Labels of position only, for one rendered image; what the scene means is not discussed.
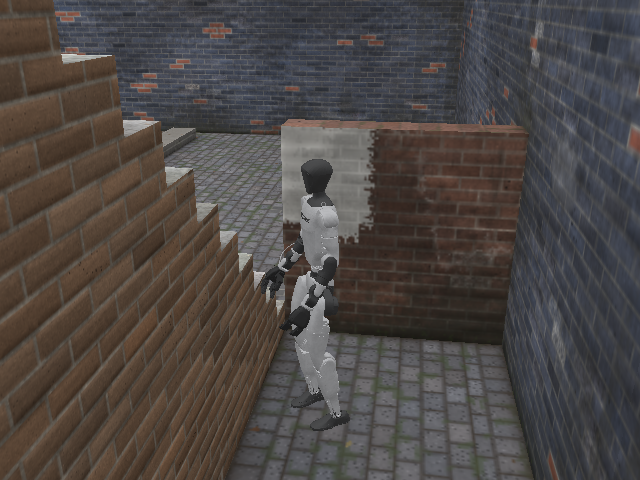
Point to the left robot foot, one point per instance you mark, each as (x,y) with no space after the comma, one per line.
(328,422)

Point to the robot torso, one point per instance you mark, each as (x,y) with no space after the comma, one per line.
(313,242)

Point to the robot right upper arm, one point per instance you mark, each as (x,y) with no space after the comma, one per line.
(302,201)

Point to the right robot forearm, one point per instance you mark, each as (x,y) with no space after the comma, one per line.
(292,256)

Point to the robot left upper arm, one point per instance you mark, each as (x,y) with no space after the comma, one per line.
(328,222)

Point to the left robot forearm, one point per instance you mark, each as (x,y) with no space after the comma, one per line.
(323,277)

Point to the left robot hand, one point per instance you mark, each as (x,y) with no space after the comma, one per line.
(299,317)

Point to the right robot hand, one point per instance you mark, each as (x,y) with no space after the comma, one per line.
(276,276)

